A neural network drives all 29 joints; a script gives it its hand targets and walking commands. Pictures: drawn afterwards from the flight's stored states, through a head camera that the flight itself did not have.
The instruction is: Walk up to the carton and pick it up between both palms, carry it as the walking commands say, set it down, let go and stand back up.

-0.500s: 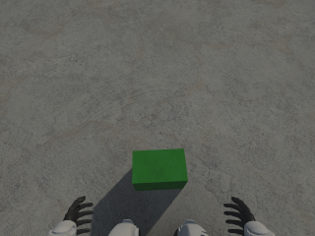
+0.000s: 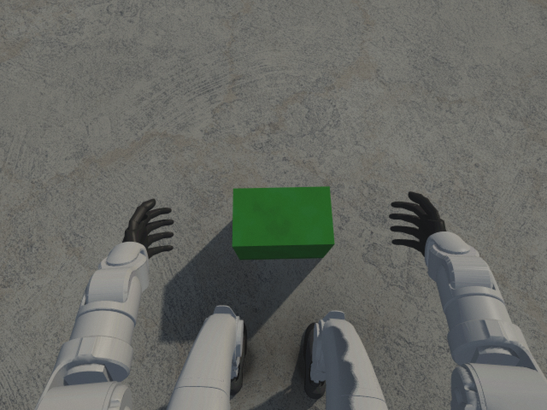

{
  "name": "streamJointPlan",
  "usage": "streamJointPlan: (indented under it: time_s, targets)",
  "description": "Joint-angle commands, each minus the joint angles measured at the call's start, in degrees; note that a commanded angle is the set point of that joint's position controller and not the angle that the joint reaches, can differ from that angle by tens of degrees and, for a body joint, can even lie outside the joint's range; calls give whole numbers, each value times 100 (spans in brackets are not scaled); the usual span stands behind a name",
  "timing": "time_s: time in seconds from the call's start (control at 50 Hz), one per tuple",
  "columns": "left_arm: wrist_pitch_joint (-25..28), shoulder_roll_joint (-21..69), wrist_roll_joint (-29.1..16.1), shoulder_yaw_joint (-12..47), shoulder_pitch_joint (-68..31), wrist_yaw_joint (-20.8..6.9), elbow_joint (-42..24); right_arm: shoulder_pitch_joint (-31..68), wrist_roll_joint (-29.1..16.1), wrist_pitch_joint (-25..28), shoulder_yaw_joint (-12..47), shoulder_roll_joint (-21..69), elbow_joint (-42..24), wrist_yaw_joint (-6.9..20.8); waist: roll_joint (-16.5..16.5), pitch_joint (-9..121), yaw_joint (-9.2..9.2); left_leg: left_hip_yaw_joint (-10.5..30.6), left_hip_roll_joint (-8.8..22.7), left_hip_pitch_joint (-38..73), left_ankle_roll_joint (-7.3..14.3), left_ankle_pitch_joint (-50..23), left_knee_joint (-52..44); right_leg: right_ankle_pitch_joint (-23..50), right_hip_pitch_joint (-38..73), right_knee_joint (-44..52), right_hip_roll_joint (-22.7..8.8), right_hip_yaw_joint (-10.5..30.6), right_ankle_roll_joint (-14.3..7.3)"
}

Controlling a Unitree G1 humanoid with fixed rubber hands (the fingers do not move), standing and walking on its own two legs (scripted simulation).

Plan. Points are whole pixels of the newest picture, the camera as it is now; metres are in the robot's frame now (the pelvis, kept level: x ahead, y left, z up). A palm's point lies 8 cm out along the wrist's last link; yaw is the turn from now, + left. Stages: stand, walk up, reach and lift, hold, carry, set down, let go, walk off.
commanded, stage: reach and lift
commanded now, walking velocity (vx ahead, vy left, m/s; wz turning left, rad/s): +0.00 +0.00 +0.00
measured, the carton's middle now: (281, 225) +0.50 +0.00 -0.57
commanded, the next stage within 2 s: none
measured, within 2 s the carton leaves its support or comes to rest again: neither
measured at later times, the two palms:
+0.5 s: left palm (159, 170) +0.47 +0.23 -0.12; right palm (417, 163) +0.50 -0.23 -0.12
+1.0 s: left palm (178, 185) +0.48 +0.22 -0.22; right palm (398, 176) +0.52 -0.23 -0.21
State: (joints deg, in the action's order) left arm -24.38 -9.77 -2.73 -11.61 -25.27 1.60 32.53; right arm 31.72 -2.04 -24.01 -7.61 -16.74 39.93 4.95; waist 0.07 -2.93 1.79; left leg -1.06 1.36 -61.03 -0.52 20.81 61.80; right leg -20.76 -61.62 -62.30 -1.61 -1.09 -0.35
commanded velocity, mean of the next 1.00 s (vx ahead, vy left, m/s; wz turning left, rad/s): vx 0.00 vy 0.00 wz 0.00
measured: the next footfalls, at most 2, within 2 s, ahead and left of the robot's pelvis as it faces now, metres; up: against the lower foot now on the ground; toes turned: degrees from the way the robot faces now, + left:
none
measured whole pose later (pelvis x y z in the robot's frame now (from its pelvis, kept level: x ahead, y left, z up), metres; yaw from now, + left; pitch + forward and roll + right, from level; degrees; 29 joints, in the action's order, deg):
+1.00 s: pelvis +0.00 +0.00 -0.10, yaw +0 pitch +49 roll +1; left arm -8.5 -13.1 -1.2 -20.7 -57.7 1.5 45.1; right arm 65.2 0.4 -7.9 -16.9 -23.7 54.7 6.4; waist 0.5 5.8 2.3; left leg -0.9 1.7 -105.7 -0.8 23.7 80.3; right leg -23.4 -106.5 -80.8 -1.4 -0.4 -0.4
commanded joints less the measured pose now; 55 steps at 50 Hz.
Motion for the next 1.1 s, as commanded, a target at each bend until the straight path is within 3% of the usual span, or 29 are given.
streamJointPlan:
  time_s: [0.0, 0.24, 0.4, 0.58, 0.68, 0.8, 0.92, 1.08]
  targets:
    - [206, -530, 9, -193, -1266, 59, -208, 1465, 1, 233, -241, -766, -105, 16, 116, 3207, 16, -125, -328, 962, -53, 5, -910, -64, 1475, 853, 349, 5, 73]
    - [1157, -812, -129, -364, -3002, 161, 580, 3198, -98, 1230, -587, -1272, 858, 50, 205, 4968, 91, -166, -427, 378, -209, -733, -596, 842, 999, 537, 414, 10, 124]
    - [1624, -1048, -166, -600, -3575, 31, 679, 3888, -58, 1659, -714, -1394, 892, 37, 381, 5800, 126, -138, -481, 53, -184, -1665, -373, 2002, 1010, 287, 425, 79, 183]
    - [1763, -1117, -86, -838, -3674, -140, 592, 3995, 213, 1775, -973, -1498, 681, 116, 410, 6592, 37, -57, -488, -160, -153, -2663, -217, 3146, 1018, 44, 436, 152, 165]
    - [1758, -1010, 47, -905, -3609, -225, 563, 3878, 309, 1771, -1102, -1385, 712, 230, 309, 6332, 31, -72, -477, -542, -147, -2552, -45, 2962, 473, -81, 444, 135, 132]
    - [1737, -927, 198, -972, -3899, -195, 653, 4194, 354, 1758, -1161, -1339, 916, 273, 280, 5825, 60, -139, -474, -1367, -177, -1836, 530, 2143, -436, -610, 473, 90, 139]
    - [1685, -1036, 197, -1008, -4148, -21, 718, 4516, 270, 1713, -1017, -1480, 945, 151, 347, 6283, 104, -263, -514, -1860, -220, -1460, 1333, 1759, -868, -1383, 506, 1, 203]
    - [1606, -1244, -138, -775, -4608, 202, 437, 4949, -25, 1639, -808, -1800, 641, -38, 375, 6844, 79, -380, -512, -2173, -267, -1048, 2221, 1181, -1497, -2214, 513, -180, 236]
